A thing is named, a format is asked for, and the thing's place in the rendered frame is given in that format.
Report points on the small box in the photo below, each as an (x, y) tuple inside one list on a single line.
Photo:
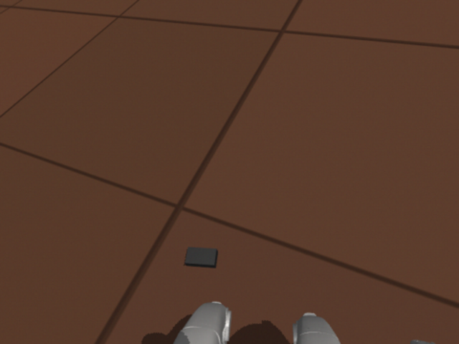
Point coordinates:
[(201, 257)]

